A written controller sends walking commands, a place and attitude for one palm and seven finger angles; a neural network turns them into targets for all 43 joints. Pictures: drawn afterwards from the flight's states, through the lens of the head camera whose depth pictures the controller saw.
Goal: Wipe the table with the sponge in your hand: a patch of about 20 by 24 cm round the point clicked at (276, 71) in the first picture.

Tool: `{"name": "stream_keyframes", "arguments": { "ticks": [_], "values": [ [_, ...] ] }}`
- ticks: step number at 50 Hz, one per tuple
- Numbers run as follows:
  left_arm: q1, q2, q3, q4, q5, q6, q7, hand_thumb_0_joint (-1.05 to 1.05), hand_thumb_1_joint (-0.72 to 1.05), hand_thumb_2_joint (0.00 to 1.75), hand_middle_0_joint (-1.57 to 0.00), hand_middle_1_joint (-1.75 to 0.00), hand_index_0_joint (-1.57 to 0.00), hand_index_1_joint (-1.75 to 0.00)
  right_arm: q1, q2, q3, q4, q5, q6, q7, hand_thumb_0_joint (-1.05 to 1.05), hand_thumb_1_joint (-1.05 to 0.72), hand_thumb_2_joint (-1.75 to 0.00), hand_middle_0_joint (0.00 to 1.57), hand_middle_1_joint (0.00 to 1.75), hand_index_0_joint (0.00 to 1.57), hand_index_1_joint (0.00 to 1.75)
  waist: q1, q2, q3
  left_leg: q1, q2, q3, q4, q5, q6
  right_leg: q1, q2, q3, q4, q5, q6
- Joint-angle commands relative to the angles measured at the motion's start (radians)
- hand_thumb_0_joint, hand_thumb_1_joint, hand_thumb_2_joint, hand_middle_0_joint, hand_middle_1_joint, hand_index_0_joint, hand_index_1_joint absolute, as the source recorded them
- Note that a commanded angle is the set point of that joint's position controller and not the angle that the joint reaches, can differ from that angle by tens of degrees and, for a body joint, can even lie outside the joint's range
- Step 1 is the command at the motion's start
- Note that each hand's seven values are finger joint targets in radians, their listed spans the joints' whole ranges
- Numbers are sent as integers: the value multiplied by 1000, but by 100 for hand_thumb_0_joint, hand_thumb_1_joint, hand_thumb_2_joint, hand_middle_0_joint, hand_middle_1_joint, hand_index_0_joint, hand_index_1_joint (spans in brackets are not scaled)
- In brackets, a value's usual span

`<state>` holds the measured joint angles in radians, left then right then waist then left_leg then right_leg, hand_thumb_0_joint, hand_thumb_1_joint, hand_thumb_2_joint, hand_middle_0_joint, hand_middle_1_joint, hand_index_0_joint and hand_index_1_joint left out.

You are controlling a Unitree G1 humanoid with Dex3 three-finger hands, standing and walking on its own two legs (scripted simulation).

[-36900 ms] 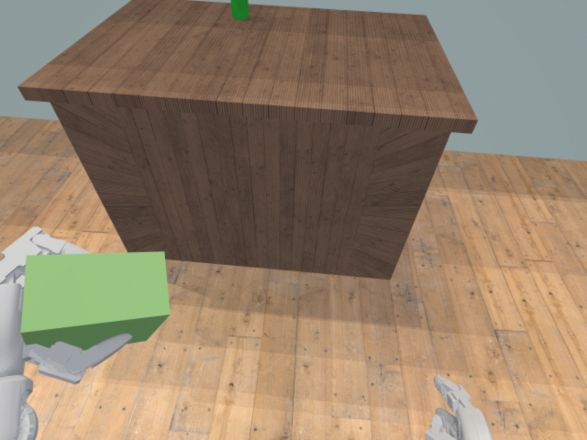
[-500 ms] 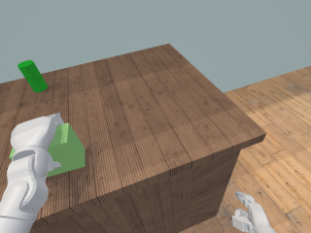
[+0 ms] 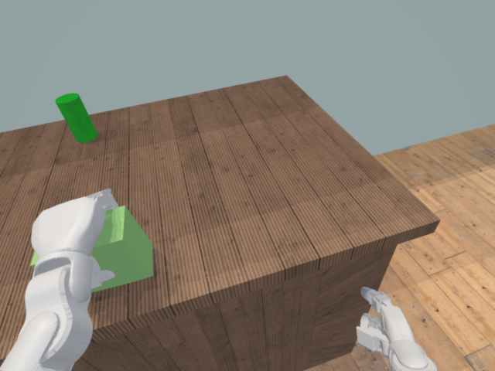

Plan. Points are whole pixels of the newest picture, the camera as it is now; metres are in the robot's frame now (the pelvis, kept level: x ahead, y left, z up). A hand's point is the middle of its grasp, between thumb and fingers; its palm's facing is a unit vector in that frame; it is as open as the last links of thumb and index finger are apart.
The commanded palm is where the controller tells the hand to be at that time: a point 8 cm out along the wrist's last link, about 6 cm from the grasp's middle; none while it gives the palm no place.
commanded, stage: lift the sponge slowly off the table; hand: left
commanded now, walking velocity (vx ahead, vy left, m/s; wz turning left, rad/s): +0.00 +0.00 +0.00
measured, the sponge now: (105, 258) +0.24 +0.28 +0.09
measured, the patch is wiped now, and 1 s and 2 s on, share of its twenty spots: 1.00 1.00 1.00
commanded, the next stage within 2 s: bring the sponge back beside the body in 1.90 s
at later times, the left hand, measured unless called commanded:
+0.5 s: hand (108, 242) +0.24 +0.25 +0.14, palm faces +0.12 -0.11 -0.99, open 10.3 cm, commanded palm +0.20 +0.25 +0.21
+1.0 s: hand (97, 231) +0.23 +0.25 +0.17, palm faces +0.10 -0.04 -0.99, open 10.3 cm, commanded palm +0.20 +0.25 +0.24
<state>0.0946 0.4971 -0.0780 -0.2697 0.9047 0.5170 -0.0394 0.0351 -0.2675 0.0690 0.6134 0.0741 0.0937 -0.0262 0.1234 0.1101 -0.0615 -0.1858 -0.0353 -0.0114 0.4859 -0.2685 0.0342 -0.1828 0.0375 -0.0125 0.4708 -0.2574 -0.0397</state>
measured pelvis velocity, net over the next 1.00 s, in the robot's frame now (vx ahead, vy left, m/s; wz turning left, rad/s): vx -0.03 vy -0.04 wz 0.00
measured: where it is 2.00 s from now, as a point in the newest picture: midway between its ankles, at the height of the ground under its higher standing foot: outside the picture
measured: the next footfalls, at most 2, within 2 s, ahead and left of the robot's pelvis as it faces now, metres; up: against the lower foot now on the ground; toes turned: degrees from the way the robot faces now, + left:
none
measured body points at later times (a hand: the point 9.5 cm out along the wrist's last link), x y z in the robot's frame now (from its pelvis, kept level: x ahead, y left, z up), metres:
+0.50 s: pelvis -0.01 -0.02 +0.00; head -0.03 -0.07 +0.45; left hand +0.22 +0.25 +0.19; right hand +0.25 -0.21 -0.07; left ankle +0.00 +0.10 -0.74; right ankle +0.00 -0.10 -0.74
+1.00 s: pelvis -0.03 -0.04 +0.00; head -0.06 -0.10 +0.44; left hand +0.22 +0.25 +0.22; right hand +0.23 -0.24 -0.08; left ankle +0.00 +0.10 -0.74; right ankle +0.00 -0.10 -0.74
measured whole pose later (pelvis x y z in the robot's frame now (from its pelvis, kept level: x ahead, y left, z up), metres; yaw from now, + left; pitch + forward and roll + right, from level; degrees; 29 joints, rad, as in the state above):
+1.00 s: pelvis -0.03 -0.04 +0.00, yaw +0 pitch -5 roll +1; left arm -0.08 0.61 -0.05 -0.13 0.83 0.46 -0.16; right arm 0.03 -0.29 0.06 0.66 0.06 0.03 -0.08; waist 0.13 0.13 -0.02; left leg -0.16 0.00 -0.03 0.47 -0.23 -0.01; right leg -0.17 0.08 -0.03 0.48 -0.23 -0.10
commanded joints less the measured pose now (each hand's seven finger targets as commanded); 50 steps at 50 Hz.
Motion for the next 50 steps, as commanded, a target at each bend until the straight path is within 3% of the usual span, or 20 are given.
{"name": "stream_keyframes", "arguments": {
  "ticks": [1,6,8,11,14,15,18,20,21,27,29,30,33,35,38,40,43,45,47,50],
  "values": [
    [-200,115,46,-130,-16,-2,-5,0,10,130,-120,-160,-120,-160,-232,-90,-34,-193,-2,-71,-8,0,-90,-90,20,30,20,30,-3,-73,-96,11,18,-61,-77,211,15,43,4,34,-65,132,-41],
    [-208,129,51,-169,-18,-15,-8,0,10,130,-120,-160,-120,-160,-235,-86,-35,-190,-7,-86,-5,0,-90,-90,20,30,20,30,4,-57,-139,31,15,-64,-76,236,17,76,3,42,-63,162,-44],
    [-231,115,36,-141,-16,-19,-11,0,10,130,-120,-160,-120,-160,-233,-89,-34,-174,-8,-86,-7,0,-90,-90,20,30,20,30,-8,-76,-116,31,18,-66,-86,224,13,61,5,37,-77,149,-41],
    [-263,168,82,-146,-11,-22,-4,0,10,130,-120,-160,-120,-160,-234,-87,-33,-178,-10,-96,-13,0,-90,-90,20,30,20,30,6,-87,-129,30,12,-63,-83,219,16,76,3,51,-78,141,-44],
    [-298,179,87,-132,-8,-24,-4,0,10,130,-120,-160,-120,-160,-235,-90,-33,-159,-12,-92,-15,0,-90,-90,20,30,20,30,-2,-82,-123,37,8,-57,-82,235,14,80,-2,65,-89,173,-42],
    [-312,231,134,-157,-7,-25,-1,0,10,130,-120,-160,-120,-160,-257,-91,-32,-166,-10,-98,-17,0,-90,-90,20,30,20,30,7,-67,-131,42,7,-65,-88,229,14,88,6,93,-90,163,-50],
    [-286,195,104,-149,-10,-27,-3,0,10,130,-120,-160,-120,-160,-244,-86,-32,-160,-16,-100,-13,0,-90,-90,20,30,20,30,8,-60,-148,47,1,-55,-75,271,14,109,-5,72,-85,225,-45],
    [-298,245,146,-209,-10,-31,-3,0,10,130,-120,-160,-120,-160,-273,-87,-32,-168,-14,-104,-13,0,-90,-90,20,30,20,30,18,-31,-170,63,-4,-61,-73,276,15,122,0,112,-83,232,-52],
    [-319,236,133,-195,-7,-30,-1,0,10,130,-120,-160,-120,-160,-250,-84,-31,-165,-18,-104,-15,0,-90,-90,20,30,20,30,13,-44,-178,55,-4,-52,-67,282,16,128,-7,88,-77,240,-49],
    [-402,293,169,-129,-5,-31,1,0,10,130,-120,-160,-120,-160,-246,-89,-30,-145,-15,-106,-29,0,-90,-90,20,30,20,30,0,-64,-130,55,-8,-47,-66,245,14,90,-13,117,-109,194,-44],
    [-425,305,175,-127,-3,-36,-1,0,10,130,-120,-160,-120,-160,-251,-91,-33,-141,-14,-101,-33,0,-90,-90,20,30,20,30,4,-52,-142,60,-11,-47,-70,241,14,100,-15,123,-114,185,-43],
    [-430,325,191,-169,-9,-39,0,0,10,130,-120,-160,-120,-160,-283,-88,-30,-156,-11,-112,-34,0,-90,-90,20,30,20,30,14,-7,-155,70,-15,-53,-67,243,14,108,-12,155,-112,189,-53],
    [-397,312,182,-91,-19,-33,-12,0,10,130,-120,-160,-120,-160,-254,-93,-33,-143,-17,-107,-35,0,-90,-90,20,30,20,30,11,-61,-154,49,-15,-43,-53,262,13,127,-26,136,-105,245,-42],
    [-423,353,215,-101,-28,-30,-21,0,10,130,-120,-160,-120,-160,-284,-95,-32,-146,-9,-109,-37,0,-90,-90,20,30,20,30,12,-33,-151,48,-16,-50,-55,236,10,118,-25,178,-112,207,-47],
    [-421,342,199,-52,-37,-30,-44,0,10,130,-120,-160,-120,-160,-266,-101,-34,-140,-12,-102,-41,0,-90,-90,20,30,20,30,4,-75,-133,25,-14,-41,-44,222,11,111,-37,157,-111,201,-36],
    [-437,348,200,-95,-45,-36,-57,0,10,130,-120,-160,-120,-160,-295,-95,-31,-155,-2,-112,-42,0,-90,-90,20,30,20,30,5,-31,-135,35,-15,-50,-52,211,12,97,-34,181,-115,170,-41],
    [-427,341,187,-57,-48,-46,-69,0,10,130,-120,-160,-120,-160,-267,-98,-34,-148,-11,-113,-47,0,-90,-90,20,30,20,30,3,-63,-121,21,-10,-42,-39,195,12,89,-47,162,-118,146,-32],
    [-491,399,227,-78,-37,-60,-70,0,10,130,-120,-160,-120,-160,-282,-100,-35,-150,-5,-121,-53,0,-90,-90,20,30,20,30,2,-66,-136,25,-13,-55,-44,175,12,83,-42,198,-125,96,-38],
    [-508,398,223,-49,-33,-71,-66,0,10,130,-120,-160,-120,-160,-263,-97,-35,-145,-10,-125,-57,0,-90,-90,20,30,20,30,4,-75,-124,16,-13,-48,-39,163,11,74,-51,183,-129,66,-33],
    [-571,440,257,-51,-37,-94,-61,0,10,130,-120,-160,-120,-160,-279,-100,-39,-145,-7,-132,-63,0,-90,-90,20,30,20,30,6,-50,-132,22,-16,-58,-38,141,7,70,-50,231,-146,11,-44]
  ]
}}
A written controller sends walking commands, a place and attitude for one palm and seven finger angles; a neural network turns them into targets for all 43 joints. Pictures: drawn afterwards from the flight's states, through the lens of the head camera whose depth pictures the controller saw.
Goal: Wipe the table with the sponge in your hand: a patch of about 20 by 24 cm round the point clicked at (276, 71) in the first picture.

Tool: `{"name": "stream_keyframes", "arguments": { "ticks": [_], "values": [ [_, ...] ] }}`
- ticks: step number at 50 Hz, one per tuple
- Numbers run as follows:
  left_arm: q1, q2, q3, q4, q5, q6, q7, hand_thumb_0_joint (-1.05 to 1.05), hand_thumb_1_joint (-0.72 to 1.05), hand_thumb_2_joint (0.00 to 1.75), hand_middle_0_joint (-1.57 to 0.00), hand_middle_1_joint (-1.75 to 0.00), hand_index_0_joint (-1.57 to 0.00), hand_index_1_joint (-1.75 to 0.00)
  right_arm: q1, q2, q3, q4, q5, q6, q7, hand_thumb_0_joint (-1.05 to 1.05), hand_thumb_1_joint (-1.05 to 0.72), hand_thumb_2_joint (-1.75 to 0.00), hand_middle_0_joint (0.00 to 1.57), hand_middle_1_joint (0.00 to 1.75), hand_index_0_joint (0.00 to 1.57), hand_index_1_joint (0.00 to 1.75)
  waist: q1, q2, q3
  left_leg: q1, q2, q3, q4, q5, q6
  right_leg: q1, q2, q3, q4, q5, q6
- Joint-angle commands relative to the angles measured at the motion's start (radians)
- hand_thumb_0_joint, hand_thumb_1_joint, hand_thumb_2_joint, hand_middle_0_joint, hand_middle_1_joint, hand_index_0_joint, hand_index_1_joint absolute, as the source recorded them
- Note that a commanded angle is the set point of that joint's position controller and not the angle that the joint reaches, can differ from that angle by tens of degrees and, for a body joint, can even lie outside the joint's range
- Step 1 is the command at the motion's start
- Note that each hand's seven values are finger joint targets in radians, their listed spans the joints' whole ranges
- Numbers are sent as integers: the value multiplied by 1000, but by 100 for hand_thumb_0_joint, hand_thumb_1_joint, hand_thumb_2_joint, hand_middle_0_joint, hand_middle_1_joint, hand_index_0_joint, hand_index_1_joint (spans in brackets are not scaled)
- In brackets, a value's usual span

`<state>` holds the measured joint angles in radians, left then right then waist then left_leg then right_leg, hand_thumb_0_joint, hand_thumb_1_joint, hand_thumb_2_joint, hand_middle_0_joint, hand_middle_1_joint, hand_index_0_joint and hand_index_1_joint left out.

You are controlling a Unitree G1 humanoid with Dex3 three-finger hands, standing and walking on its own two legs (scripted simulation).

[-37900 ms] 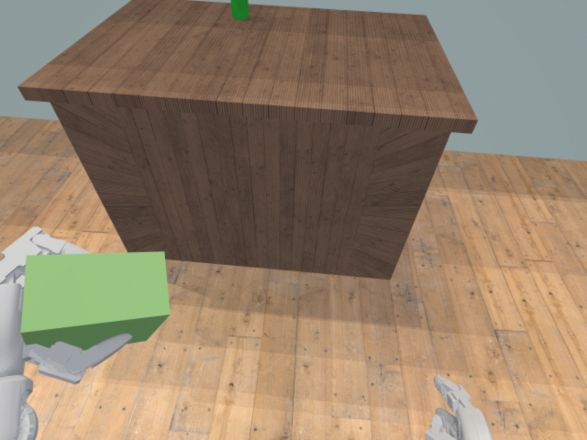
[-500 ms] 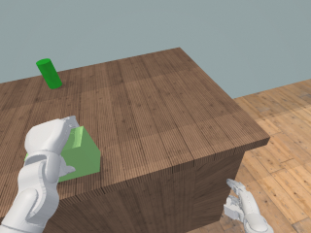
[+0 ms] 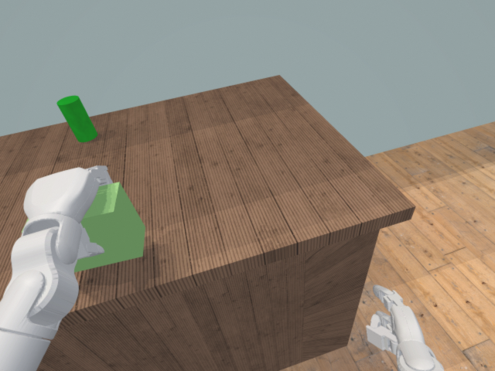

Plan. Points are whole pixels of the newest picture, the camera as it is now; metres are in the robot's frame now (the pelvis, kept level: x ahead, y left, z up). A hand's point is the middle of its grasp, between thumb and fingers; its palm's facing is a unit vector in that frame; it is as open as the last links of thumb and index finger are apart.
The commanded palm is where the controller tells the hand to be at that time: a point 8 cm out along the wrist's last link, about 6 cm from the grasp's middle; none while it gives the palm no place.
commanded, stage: lift the sponge slowly off the table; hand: left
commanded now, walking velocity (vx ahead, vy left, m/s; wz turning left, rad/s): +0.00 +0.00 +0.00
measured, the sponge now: (97, 236) +0.26 +0.30 +0.12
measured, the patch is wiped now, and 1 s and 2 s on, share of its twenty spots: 1.00 1.00 1.00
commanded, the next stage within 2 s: bring the sponge back beside the body in 0.90 s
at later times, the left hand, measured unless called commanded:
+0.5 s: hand (76, 189) +0.28 +0.30 +0.21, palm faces +0.23 -0.08 -0.97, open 10.3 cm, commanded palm +0.23 +0.30 +0.28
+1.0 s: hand (67, 171) +0.28 +0.30 +0.24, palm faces +0.33 -0.13 -0.94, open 10.3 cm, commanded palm +0.23 +0.30 +0.30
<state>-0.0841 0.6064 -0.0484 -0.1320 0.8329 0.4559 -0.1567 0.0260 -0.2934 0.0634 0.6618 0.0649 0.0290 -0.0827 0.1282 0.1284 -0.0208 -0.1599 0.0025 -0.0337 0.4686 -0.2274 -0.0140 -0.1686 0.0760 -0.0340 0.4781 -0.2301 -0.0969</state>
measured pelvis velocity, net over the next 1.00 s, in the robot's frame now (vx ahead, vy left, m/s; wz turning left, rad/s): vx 0.00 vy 0.03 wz -0.01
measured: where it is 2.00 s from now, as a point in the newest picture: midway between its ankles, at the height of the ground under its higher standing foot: outside the picture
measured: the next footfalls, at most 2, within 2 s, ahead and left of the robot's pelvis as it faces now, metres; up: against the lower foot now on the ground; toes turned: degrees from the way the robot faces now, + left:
none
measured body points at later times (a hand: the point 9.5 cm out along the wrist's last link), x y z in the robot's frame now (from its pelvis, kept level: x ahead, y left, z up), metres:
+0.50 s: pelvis +0.00 +0.02 +0.00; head -0.03 -0.03 +0.45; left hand +0.26 +0.30 +0.26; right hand +0.26 -0.17 -0.07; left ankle +0.02 +0.14 -0.74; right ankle +0.02 -0.06 -0.74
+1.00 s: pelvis +0.00 +0.03 +0.00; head -0.03 -0.02 +0.45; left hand +0.26 +0.30 +0.29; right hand +0.27 -0.16 -0.06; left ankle +0.02 +0.14 -0.74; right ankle +0.02 -0.06 -0.74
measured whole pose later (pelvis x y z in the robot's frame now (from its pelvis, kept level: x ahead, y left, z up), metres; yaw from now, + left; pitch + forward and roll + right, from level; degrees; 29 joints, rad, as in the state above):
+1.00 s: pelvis +0.00 +0.03 +0.00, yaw -1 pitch -3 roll +0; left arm -0.21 0.63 -0.02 -0.30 0.75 0.60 -0.16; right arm 0.00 -0.27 0.10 0.61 0.09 0.08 -0.07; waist 0.14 0.12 -0.04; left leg -0.16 -0.02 -0.01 0.43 -0.21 0.01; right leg -0.18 0.05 -0.01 0.45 -0.21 -0.06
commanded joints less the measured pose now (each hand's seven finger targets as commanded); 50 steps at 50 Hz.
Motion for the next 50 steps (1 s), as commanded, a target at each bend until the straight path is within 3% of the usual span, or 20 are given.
{"name": "stream_keyframes", "arguments": {
  "ticks": [1,5,6,8,10,12,14,15,17,20,21,31,33,35,38,40,43,46,48,50],
  "values": [
    [-394,317,216,-151,30,-33,59,0,10,130,-120,-160,-120,-160,-255,-73,-33,-191,-5,-68,-11,0,-90,-90,20,30,20,30,4,-82,-161,-19,-51,-28,-11,98,54,59,-98,234,-150,-21,15],
    [-457,319,213,-120,22,-38,56,0,10,130,-120,-160,-120,-160,-269,-75,-37,-180,6,-77,-12,0,-90,-90,20,30,20,30,-4,-38,-165,-20,-51,-37,-26,69,45,42,-96,256,-163,-78,9],
    [-431,310,210,-95,17,-33,56,0,10,130,-120,-160,-120,-160,-260,-77,-38,-181,-1,-77,-12,0,-90,-90,20,30,20,30,8,-34,-173,-35,-48,-32,-16,79,44,60,-104,238,-148,-54,9],
    [-423,269,172,-94,14,-25,45,0,10,130,-120,-160,-120,-160,-261,-75,-36,-182,1,-74,-8,0,-90,-90,20,30,20,30,2,-53,-169,-30,-47,-28,-27,83,46,51,-101,209,-146,-35,15],
    [-437,280,186,-147,9,-28,40,0,10,130,-120,-160,-120,-160,-282,-70,-36,-195,7,-83,-7,0,-90,-90,20,30,20,30,3,-41,-192,-22,-47,-37,-30,83,45,57,-98,232,-140,-36,11],
    [-387,277,190,-152,9,-23,36,0,10,130,-120,-160,-120,-160,-260,-72,-36,-193,2,-79,0,0,-90,-90,20,30,20,30,11,-96,-216,-23,-43,-32,-29,114,49,77,-99,189,-114,29,19],
    [-368,278,201,-199,-1,-16,34,0,10,130,-120,-160,-120,-160,-263,-72,-38,-203,1,-71,3,0,-90,-90,20,30,20,30,16,-99,-221,-21,-41,-32,-27,133,50,86,-100,189,-104,74,19],
    [-391,302,224,-223,-5,-14,35,0,10,130,-120,-160,-120,-160,-285,-71,-34,-211,6,-75,1,0,-90,-90,20,30,20,30,15,-71,-217,-17,-41,-39,-37,126,48,79,-91,207,-106,59,12],
    [-414,287,208,-198,1,-7,42,0,10,130,-120,-160,-120,-160,-262,-70,-31,-202,4,-67,1,0,-90,-90,20,30,20,30,12,-103,-189,-24,-38,-33,-46,112,47,56,-90,169,-110,34,20],
    [-487,292,214,-262,0,-5,56,0,10,130,-120,-160,-120,-160,-288,-65,-29,-212,11,-72,-3,0,-90,-90,20,30,20,30,14,-33,-192,2,-37,-46,-65,106,44,44,-75,180,-114,18,5],
    [-471,273,197,-237,-4,1,61,0,10,130,-120,-160,-120,-160,-267,-67,-29,-211,4,-70,-4,0,-90,-90,20,30,20,30,19,-36,-192,-9,-35,-39,-65,107,45,53,-81,148,-108,20,7],
    [-478,228,168,-260,-29,60,60,0,10,130,-120,-160,-120,-160,-271,-63,-17,-218,13,-49,0,0,-90,-90,20,30,20,30,14,-73,-199,7,-23,-44,-88,133,40,60,-69,118,-108,69,6],
    [-498,206,138,-274,-28,68,55,0,10,130,-120,-160,-120,-160,-276,-62,-15,-217,16,-42,3,0,-90,-90,20,30,20,30,10,-46,-211,18,-23,-46,-97,143,37,64,-66,107,-108,84,6],
    [-509,232,159,-338,-29,76,56,0,10,130,-120,-160,-120,-160,-297,-59,-12,-228,21,-45,5,0,-90,-90,20,30,20,30,14,-12,-245,35,-23,-51,-98,167,38,77,-57,124,-98,103,-1],
    [-498,211,144,-343,-33,91,55,0,10,130,-120,-160,-120,-160,-281,-58,-12,-233,16,-34,8,0,-90,-90,20,30,20,30,17,-41,-249,35,-21,-48,-93,205,39,95,-62,103,-93,153,0],
    [-507,273,196,-384,-30,101,60,0,10,130,-120,-160,-120,-160,-298,-62,-11,-236,19,-34,11,0,-90,-90,20,30,20,30,23,-18,-263,36,-23,-53,-92,213,38,105,-55,135,-87,160,-6],
    [-426,257,198,-321,-39,120,53,0,10,130,-120,-160,-120,-160,-269,-65,-10,-233,16,-11,14,0,-90,-90,20,30,20,30,23,-81,-229,15,-20,-43,-86,232,39,102,-60,115,-89,187,1],
    [-430,263,203,-311,-50,129,47,0,10,130,-120,-160,-120,-160,-277,-68,-6,-245,21,-2,13,0,-90,-90,20,30,20,30,21,-89,-220,-1,-20,-41,-82,205,40,94,-63,127,-92,156,1],
    [-409,252,188,-306,-55,132,39,0,10,130,-120,-160,-120,-160,-276,-69,-7,-242,23,6,17,0,-90,-90,20,30,20,30,16,-75,-208,1,-21,-39,-76,204,39,81,-64,124,-96,162,5],
    [-409,290,220,-334,-54,136,38,0,10,130,-120,-160,-120,-160,-295,-73,-8,-244,26,2,14,0,-90,-90,20,30,20,30,17,-26,-223,8,-23,-39,-71,195,39,81,-63,154,-96,151,1]
  ]
}}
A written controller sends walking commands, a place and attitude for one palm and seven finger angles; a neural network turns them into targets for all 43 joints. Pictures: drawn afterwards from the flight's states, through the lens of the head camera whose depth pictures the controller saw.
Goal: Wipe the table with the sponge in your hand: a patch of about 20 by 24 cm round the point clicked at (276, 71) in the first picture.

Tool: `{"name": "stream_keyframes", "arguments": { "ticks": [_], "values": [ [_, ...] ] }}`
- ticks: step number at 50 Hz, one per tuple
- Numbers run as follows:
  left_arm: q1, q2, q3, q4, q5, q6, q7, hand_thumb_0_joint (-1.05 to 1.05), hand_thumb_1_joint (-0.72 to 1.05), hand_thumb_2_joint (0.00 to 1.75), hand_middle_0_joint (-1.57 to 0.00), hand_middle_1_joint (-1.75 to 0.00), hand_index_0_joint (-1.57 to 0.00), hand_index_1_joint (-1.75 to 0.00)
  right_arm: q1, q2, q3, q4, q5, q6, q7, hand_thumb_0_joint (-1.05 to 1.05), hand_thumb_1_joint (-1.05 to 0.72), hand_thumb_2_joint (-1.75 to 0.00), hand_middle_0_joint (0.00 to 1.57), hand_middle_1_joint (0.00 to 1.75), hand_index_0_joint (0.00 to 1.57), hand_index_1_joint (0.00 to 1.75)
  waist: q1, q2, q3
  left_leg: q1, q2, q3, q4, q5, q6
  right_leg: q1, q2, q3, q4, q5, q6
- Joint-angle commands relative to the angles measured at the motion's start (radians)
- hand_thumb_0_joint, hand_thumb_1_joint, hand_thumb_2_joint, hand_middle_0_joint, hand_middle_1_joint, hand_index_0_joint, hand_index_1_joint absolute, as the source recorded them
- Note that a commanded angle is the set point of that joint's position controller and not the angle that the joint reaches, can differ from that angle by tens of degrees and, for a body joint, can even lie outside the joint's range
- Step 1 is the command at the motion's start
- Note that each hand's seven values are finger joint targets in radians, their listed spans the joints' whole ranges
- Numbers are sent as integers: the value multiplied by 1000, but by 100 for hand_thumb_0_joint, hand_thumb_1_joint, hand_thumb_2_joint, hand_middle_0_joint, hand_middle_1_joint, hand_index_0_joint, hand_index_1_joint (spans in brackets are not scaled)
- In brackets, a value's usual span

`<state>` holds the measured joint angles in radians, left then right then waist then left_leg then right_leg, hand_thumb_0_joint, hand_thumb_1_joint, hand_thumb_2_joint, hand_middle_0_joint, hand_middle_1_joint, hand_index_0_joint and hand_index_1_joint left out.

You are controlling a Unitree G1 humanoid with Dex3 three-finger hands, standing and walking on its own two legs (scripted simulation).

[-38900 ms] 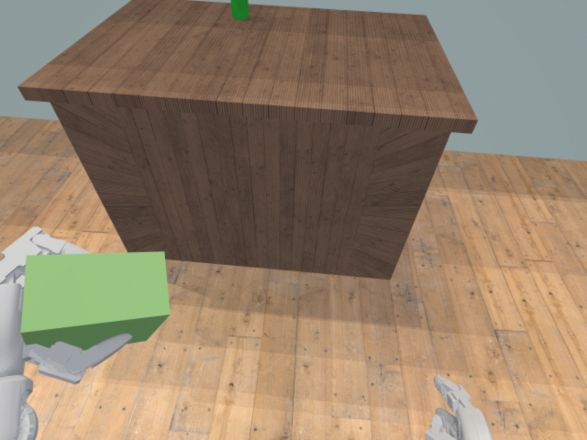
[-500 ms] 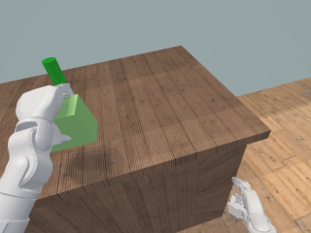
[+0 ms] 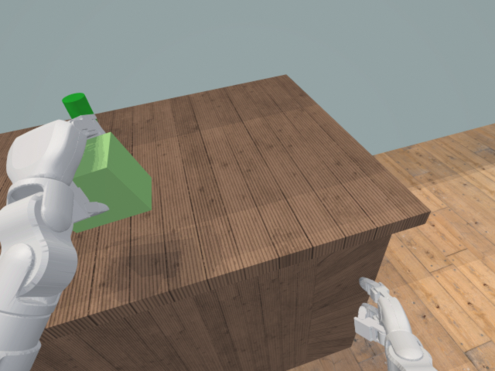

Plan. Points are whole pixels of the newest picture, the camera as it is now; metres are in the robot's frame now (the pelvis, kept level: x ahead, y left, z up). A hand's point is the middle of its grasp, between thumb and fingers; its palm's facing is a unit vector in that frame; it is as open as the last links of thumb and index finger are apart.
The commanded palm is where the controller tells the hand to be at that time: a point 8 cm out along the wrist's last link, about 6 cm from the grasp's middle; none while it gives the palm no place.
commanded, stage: bring the sponge back beside the body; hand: left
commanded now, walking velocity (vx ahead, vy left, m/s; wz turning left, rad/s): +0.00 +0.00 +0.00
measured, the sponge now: (100, 192) +0.28 +0.28 +0.19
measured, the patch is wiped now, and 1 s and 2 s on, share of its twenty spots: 1.00 1.00 1.00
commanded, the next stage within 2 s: step back with the hand held close in 1.58 s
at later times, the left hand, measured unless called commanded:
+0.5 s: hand (73, 198) +0.24 +0.28 +0.22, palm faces +0.27 -0.09 -0.96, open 10.3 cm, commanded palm +0.18 +0.27 +0.29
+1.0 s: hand (59, 229) +0.20 +0.28 +0.20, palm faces +0.27 -0.13 -0.95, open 10.3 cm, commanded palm +0.15 +0.28 +0.28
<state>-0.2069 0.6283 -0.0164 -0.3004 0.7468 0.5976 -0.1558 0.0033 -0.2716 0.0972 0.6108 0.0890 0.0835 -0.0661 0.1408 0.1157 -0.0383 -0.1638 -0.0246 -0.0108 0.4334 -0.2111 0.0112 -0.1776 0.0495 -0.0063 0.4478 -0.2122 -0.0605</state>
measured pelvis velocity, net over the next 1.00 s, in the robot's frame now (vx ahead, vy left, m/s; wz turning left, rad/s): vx -0.01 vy -0.01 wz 0.00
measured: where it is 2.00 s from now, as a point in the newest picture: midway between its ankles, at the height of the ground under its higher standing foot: outside the picture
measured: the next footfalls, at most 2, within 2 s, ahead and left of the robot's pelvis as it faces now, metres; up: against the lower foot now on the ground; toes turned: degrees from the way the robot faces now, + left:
none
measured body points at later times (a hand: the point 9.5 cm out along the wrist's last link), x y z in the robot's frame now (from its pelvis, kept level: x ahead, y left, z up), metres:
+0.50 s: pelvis -0.01 -0.01 +0.00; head -0.05 -0.07 +0.44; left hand +0.22 +0.28 +0.27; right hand +0.26 -0.19 -0.06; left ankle +0.02 +0.11 -0.74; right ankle +0.02 -0.08 -0.74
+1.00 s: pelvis -0.01 -0.01 +0.00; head -0.05 -0.06 +0.44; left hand +0.18 +0.28 +0.25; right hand +0.26 -0.19 -0.06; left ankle +0.02 +0.11 -0.74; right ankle +0.02 -0.08 -0.74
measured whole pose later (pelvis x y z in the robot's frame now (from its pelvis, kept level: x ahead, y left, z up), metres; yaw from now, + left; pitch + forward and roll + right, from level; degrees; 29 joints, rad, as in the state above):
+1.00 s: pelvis -0.01 -0.01 +0.00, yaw +0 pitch -5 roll +0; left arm 0.10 0.64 0.08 -0.47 0.70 0.51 -0.14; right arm 0.02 -0.28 0.08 0.60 0.07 0.03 -0.09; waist 0.16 0.13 -0.03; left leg -0.18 -0.01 -0.01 0.50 -0.23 0.00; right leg -0.18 0.06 -0.01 0.49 -0.22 -0.07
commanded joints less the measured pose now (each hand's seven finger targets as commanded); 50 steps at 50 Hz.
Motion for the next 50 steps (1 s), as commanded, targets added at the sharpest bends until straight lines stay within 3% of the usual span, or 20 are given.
{"name": "stream_keyframes", "arguments": {
  "ticks": [1,4,7,8,10,18,20,23,25,26,29,30,33,35,38,40,43,45,48,50],
  "values": [
    [-290,249,170,-163,34,-6,34,0,10,130,-120,-160,-120,-160,-258,-92,-41,-200,0,-53,-4,0,-90,-90,20,30,20,30,6,-32,-216,4,2,-61,-31,192,16,105,-43,104,-53,148,-34],
    [-267,231,148,-189,27,-12,26,0,10,130,-120,-160,-120,-160,-260,-89,-43,-201,2,-60,-5,0,-90,-90,20,30,20,30,0,-29,-202,13,2,-64,-27,174,19,85,-46,106,-63,124,-27],
    [-273,286,191,-196,44,-25,32,0,10,130,-120,-160,-120,-160,-254,-92,-46,-196,-2,-74,-11,0,-90,-90,20,30,20,30,2,-43,-221,15,-2,-68,-16,158,21,90,-48,129,-65,90,-29],
    [-270,270,175,-196,44,-29,30,0,10,130,-120,-160,-120,-160,-258,-91,-46,-199,-7,-73,-14,0,-90,-90,20,30,20,30,1,-53,-199,10,-3,-65,-13,150,22,81,-51,129,-70,83,-28],
    [-285,316,213,-242,54,-40,35,0,10,130,-120,-160,-120,-160,-276,-93,-49,-198,-5,-82,-16,0,-90,-90,20,30,20,30,6,-7,-220,22,-6,-74,-11,143,20,82,-45,170,-71,61,-37],
    [-201,279,199,-140,28,-59,27,0,10,130,-120,-160,-120,-160,-253,-90,-48,-185,-9,-84,-21,0,-90,-90,20,30,20,30,4,-72,-134,-16,-3,-65,-1,88,17,34,-57,156,-97,-12,-20],
    [-203,271,197,-170,27,-62,21,0,10,130,-120,-160,-120,-160,-275,-85,-47,-192,-3,-92,-22,0,-90,-90,20,30,20,30,2,-38,-138,-6,-3,-69,-2,72,15,19,-53,184,-104,-43,-25],
    [-174,255,186,-146,23,-70,16,0,10,130,-120,-160,-120,-160,-252,-88,-46,-190,-10,-91,-25,0,-90,-90,20,30,20,30,2,-76,-139,-17,-3,-61,7,76,18,28,-61,154,-97,-29,-16],
    [-161,288,217,-225,26,-77,19,0,10,130,-120,-160,-120,-160,-275,-86,-47,-203,-7,-100,-23,0,-90,-90,20,30,20,30,7,-31,-174,-3,-5,-68,9,87,18,42,-56,189,-89,-24,-24],
    [-157,280,214,-232,28,-81,22,0,10,130,-120,-160,-120,-160,-265,-84,-46,-205,-15,-101,-24,0,-90,-90,20,30,20,30,14,-31,-193,-8,-6,-62,17,107,19,64,-64,166,-72,8,-24],
    [-104,307,246,-269,25,-90,28,0,10,130,-120,-160,-120,-160,-255,-84,-50,-201,-21,-98,-21,0,-90,-90,20,30,20,30,17,-71,-179,-4,-6,-59,25,112,20,53,-66,173,-79,6,-16],
    [-121,328,263,-300,29,-92,32,0,10,130,-120,-160,-120,-160,-276,-83,-49,-207,-17,-106,-22,0,-90,-90,20,30,20,30,16,-31,-179,-1,-6,-68,19,104,18,48,-57,204,-84,-16,-26],
    [-71,316,270,-272,23,-100,45,0,10,130,-120,-160,-120,-160,-249,-83,-52,-197,-26,-98,-21,0,-90,-90,20,30,20,30,21,-63,-149,-10,-5,-57,25,107,17,42,-63,182,-87,-15,-21],
    [-91,330,288,-296,21,-102,52,0,10,130,-120,-160,-120,-160,-274,-81,-55,-205,-16,-107,-24,0,-90,-90,20,30,20,30,18,-46,-146,-3,-5,-67,27,89,13,24,-56,234,-101,-55,-29],
    [-31,295,270,-256,3,-102,55,0,10,130,-120,-160,-120,-160,-248,-85,-56,-194,-22,-98,-24,0,-90,-90,20,30,20,30,20,-63,-122,-14,-3,-56,28,90,13,23,-63,186,-98,-37,-19],
    [-23,277,264,-292,-5,-101,54,0,10,130,-120,-160,-120,-160,-277,-79,-54,-204,-10,-108,-24,0,-90,-90,20,30,20,30,14,-25,-123,-1,-2,-64,26,78,11,8,-57,223,-107,-63,-25],
    [56,256,257,-278,-25,-105,51,0,10,130,-120,-160,-120,-160,-248,-84,-56,-204,-20,-103,-25,0,-90,-90,20,30,20,30,19,-81,-114,-18,2,-57,30,76,14,20,-67,171,-98,-48,-12],
    [51,261,263,-336,-19,-104,51,0,10,130,-120,-160,-120,-160,-277,-80,-54,-212,-11,-113,-24,0,-90,-90,20,30,20,30,12,-50,-110,-3,3,-67,21,69,14,3,-57,201,-103,-65,-18],
    [85,269,274,-356,-21,-113,62,0,10,130,-120,-160,-120,-160,-248,-83,-54,-210,-25,-111,-28,0,-90,-90,20,30,20,30,23,-57,-128,-5,3,-63,18,85,17,28,-60,152,-86,-33,-14],
    [59,306,302,-445,-4,-117,72,0,10,130,-120,-160,-120,-160,-273,-79,-55,-216,-21,-123,-27,0,-90,-90,20,30,20,30,24,7,-143,16,4,-73,7,90,15,27,-45,181,-79,-28,-26]
  ]
}}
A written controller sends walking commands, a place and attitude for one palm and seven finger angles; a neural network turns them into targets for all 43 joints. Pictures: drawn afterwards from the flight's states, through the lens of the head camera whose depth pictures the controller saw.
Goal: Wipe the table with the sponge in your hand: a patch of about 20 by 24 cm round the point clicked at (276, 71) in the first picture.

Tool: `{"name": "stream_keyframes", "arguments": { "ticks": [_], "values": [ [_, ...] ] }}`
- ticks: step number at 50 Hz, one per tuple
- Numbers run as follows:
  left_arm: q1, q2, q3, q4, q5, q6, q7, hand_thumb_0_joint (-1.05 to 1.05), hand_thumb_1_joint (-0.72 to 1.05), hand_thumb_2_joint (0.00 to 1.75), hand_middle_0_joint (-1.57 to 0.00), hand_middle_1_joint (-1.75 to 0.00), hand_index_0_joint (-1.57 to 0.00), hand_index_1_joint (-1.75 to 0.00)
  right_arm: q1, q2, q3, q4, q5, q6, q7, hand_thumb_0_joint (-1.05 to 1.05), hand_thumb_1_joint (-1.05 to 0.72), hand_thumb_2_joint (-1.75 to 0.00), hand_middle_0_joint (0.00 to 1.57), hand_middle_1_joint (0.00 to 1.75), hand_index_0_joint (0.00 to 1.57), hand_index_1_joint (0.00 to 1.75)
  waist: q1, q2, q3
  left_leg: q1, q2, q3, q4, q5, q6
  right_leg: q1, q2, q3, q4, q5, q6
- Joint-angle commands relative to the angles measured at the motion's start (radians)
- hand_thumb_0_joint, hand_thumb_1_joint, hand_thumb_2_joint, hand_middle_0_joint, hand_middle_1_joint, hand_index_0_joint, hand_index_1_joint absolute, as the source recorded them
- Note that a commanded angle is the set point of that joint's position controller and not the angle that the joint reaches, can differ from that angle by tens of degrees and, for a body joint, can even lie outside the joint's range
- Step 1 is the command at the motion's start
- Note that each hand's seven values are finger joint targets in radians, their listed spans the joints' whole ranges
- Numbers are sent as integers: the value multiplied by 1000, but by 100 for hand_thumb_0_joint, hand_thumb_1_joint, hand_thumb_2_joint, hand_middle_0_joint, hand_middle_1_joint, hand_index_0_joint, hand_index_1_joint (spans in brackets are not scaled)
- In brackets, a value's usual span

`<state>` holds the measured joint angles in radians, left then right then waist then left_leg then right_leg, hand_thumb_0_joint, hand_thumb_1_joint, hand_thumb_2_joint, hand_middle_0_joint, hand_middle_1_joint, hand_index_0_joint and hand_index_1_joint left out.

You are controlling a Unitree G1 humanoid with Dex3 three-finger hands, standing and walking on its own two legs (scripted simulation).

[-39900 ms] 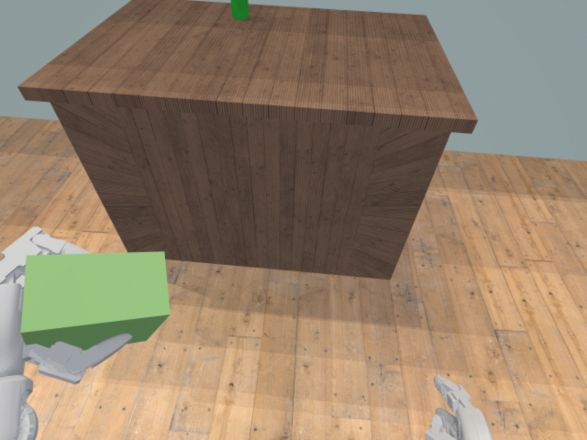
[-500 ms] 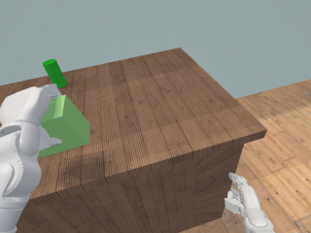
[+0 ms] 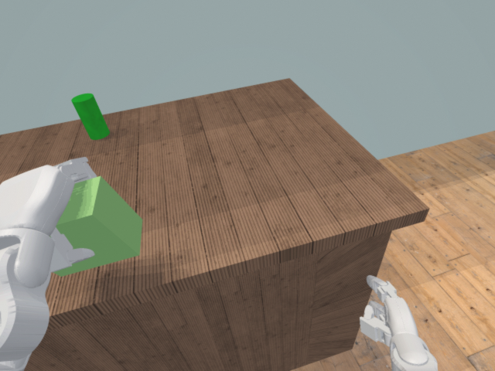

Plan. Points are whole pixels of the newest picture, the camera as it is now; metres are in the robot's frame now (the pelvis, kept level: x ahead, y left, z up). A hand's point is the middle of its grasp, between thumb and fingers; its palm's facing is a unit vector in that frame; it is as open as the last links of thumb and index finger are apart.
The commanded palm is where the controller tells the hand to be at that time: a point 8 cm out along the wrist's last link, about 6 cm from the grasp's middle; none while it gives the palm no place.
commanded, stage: bring the sponge back beside the body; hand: left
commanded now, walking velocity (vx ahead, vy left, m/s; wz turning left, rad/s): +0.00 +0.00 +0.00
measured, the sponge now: (87, 235) +0.22 +0.29 +0.16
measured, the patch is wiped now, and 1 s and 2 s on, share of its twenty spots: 1.00 1.00 1.00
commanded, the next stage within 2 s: step back with the hand held close in 0.58 s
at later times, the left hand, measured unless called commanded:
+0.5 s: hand (52, 228) +0.19 +0.29 +0.21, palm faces +0.31 -0.15 -0.94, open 10.3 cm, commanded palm +0.14 +0.30 +0.28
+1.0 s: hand (79, 205) +0.20 +0.23 +0.25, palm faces +0.42 -0.80 -0.43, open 10.3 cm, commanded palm +0.14 +0.30 +0.27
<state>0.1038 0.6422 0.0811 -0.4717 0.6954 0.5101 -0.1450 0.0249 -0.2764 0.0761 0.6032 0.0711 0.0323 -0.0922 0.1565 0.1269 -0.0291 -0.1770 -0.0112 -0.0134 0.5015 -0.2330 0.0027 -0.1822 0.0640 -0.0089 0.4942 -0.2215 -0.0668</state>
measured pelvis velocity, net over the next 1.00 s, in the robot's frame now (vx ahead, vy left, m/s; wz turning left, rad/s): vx -0.01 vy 0.01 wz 0.04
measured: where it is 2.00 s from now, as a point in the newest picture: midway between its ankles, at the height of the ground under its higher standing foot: outside the picture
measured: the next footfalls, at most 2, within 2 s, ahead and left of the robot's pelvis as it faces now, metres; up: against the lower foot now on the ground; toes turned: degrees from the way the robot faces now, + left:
left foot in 1.68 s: -0.04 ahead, +0.15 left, +0.00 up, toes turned +4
right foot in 1.96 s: -0.15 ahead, -0.15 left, +0.00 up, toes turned +1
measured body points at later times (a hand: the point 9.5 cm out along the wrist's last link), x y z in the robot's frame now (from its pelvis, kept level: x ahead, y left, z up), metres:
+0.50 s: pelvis +0.00 +0.01 +0.00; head -0.05 -0.03 +0.45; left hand +0.17 +0.30 +0.26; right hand +0.27 -0.15 -0.04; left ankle +0.03 +0.12 -0.74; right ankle +0.03 -0.08 -0.74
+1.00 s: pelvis -0.01 +0.01 -0.01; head +0.00 +0.03 +0.44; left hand +0.17 +0.27 +0.27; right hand +0.15 -0.23 -0.09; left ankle +0.01 +0.12 -0.74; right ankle +0.03 -0.08 -0.74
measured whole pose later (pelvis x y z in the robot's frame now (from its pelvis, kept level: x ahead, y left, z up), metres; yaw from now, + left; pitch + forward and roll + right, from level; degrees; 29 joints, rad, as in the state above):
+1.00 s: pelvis -0.01 +0.01 -0.01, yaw +2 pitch +1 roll -1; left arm 0.36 0.52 0.46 -0.80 -0.08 -0.06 0.12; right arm 0.26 -0.24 0.05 0.55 0.01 0.01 -0.07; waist -0.01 -0.02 -0.01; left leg -0.35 -0.02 -0.06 0.62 -0.29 0.01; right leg -0.34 0.05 -0.05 0.55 -0.23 -0.05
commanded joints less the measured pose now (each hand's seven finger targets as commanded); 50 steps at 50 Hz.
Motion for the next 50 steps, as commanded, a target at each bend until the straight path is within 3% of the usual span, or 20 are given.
{"name": "stream_keyframes", "arguments": {
  "ticks": [1,4,10,13,21,23,25,28,30,34,35,36,37,38,39,40,42,45,46,50],
  "values": [
    [-240,282,201,-260,43,-30,67,0,10,130,-120,-160,-120,-160,-276,-72,-32,-209,-11,-71,-2,0,-90,-90,20,30,20,30,15,-10,-154,15,-11,-66,-59,123,24,49,-67,158,-118,0,-20],
    [-196,289,220,-256,44,-32,77,0,10,130,-120,-160,-120,-160,-262,-75,-38,-194,-11,-61,3,0,-90,-90,20,30,20,30,14,-44,-139,25,-8,-66,-63,128,21,41,-63,158,-126,2,-15],
    [-165,240,197,-244,26,-21,78,0,10,130,-120,-160,-120,-160,-294,-70,-33,-196,7,-61,7,0,-90,-90,20,30,20,30,6,-3,-83,29,0,-79,-94,79,17,11,-41,161,-143,-32,-20],
    [-156,215,173,-188,10,-21,73,0,10,130,-120,-160,-120,-160,-268,-76,-30,-188,2,-53,-1,0,-90,-90,20,30,20,30,1,-67,-59,11,4,-77,-107,41,19,8,-50,111,-150,-52,-7],
    [-231,246,178,-312,37,-27,82,0,10,130,-120,-160,-120,-160,-285,-66,-23,-207,-4,-82,-9,0,-90,-90,20,30,20,30,14,24,-147,25,-1,-91,-127,45,24,73,-40,119,-120,-21,-18],
    [-177,247,185,-266,36,-26,85,0,10,130,-120,-160,-120,-160,-268,-73,-26,-189,-9,-74,-7,0,-90,-90,20,30,20,30,11,-27,-116,25,1,-86,-125,64,21,61,-39,112,-135,-23,-16],
    [-210,273,203,-293,47,-22,85,0,10,130,-120,-160,-120,-160,-294,-73,-25,-196,-1,-77,-5,0,-90,-90,20,30,20,30,9,22,-111,26,3,-92,-134,44,21,57,-27,152,-137,-36,-24],
    [-177,248,193,-222,35,-22,86,0,10,130,-120,-160,-120,-160,-269,-76,-28,-182,-7,-66,-3,0,-90,-90,20,30,20,30,11,-35,-91,21,0,-82,-119,75,19,51,-39,128,-148,-18,-20],
    [-195,249,193,-236,33,-16,80,0,10,130,-120,-160,-120,-160,-297,-75,-26,-190,5,-67,0,0,-90,-90,20,30,20,30,5,-3,-85,24,1,-86,-125,56,17,39,-29,156,-153,-33,-23],
    [-154,223,176,-205,12,-19,69,0,10,130,-120,-160,-120,-160,-278,-79,-29,-187,0,-56,-2,0,-90,-90,20,30,20,30,9,-48,-82,18,-2,-72,-110,68,21,37,-46,121,-155,-23,-10],
    [-202,110,63,-50,28,0,61,0,10,130,-120,-160,-120,-160,-283,-75,-19,-174,13,-66,-7,0,-90,-90,20,30,20,30,-35,-77,-4,-1,-3,-69,-123,1,16,-31,-35,123,-175,-84,-9],
    [-372,2,322,-267,-737,-268,148,0,10,130,-120,-160,-120,-160,-49,-46,-25,-343,2,-60,13,0,-90,-90,20,30,20,30,-142,-276,76,-12,8,-92,8,-162,54,-232,-80,167,-277,-152,18],
    [-146,70,328,-57,-729,-353,182,0,10,130,-120,-160,-120,-160,20,-48,-6,-246,-26,-66,12,0,-90,-90,20,30,20,30,-133,-374,7,17,-7,-66,99,-165,54,-270,-124,171,-291,-219,-4],
    [-97,9,274,-87,-732,-386,189,0,10,130,-120,-160,-120,-160,0,-38,-20,-240,-29,-59,22,0,-90,-90,20,30,20,30,-135,-359,8,9,-21,-54,154,-147,45,-297,-151,189,-286,-243,-22],
    [-91,67,371,-228,-755,-434,214,0,10,130,-120,-160,-120,-160,58,-51,-37,-237,-28,-51,20,0,-90,-90,20,30,20,30,-134,-352,-50,1,1,-56,219,-127,40,-274,-219,224,-283,-192,-34],
    [-113,120,417,-347,-763,-487,236,0,10,130,-120,-160,-120,-160,55,-57,-29,-231,-38,-55,18,0,-90,-90,20,30,20,30,-146,-230,-88,1,15,-50,215,-107,38,-255,-254,253,-250,-106,-51],
    [-9,101,461,-501,-784,-566,267,0,10,130,-120,-160,-120,-160,64,-72,-39,-238,-46,-57,15,0,-90,-90,20,30,20,30,-152,-27,-184,-23,60,-85,97,19,36,-133,-254,169,-86,123,-42],
    [79,150,581,-607,-791,-632,304,0,10,130,-120,-160,-120,-160,69,-108,-67,-241,-56,-59,19,0,-90,-90,20,30,20,30,-127,180,-181,-172,161,-231,-48,175,65,0,-155,82,55,226,11],
    [124,110,575,-589,-785,-648,310,0,10,130,-120,-160,-120,-160,88,-81,-63,-231,-62,-67,21,0,-90,-90,20,30,20,30,-129,190,-193,-189,147,-225,-40,257,67,10,-136,66,89,232,14],
    [137,73,582,-453,-785,-672,317,0,10,130,-120,-160,-120,-160,117,-81,-88,-190,-53,-75,29,0,-90,-90,20,30,20,30,-156,-5,-210,-139,164,-219,37,438,41,3,-156,84,38,304,17]
  ]
}}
